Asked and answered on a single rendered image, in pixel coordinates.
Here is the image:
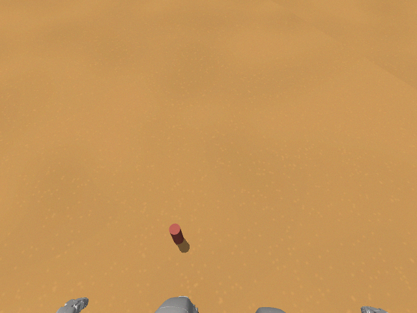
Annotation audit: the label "left robot hand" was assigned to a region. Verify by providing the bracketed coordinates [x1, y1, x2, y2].
[56, 297, 89, 313]

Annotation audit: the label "can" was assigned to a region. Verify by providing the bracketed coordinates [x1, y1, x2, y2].
[169, 224, 184, 245]

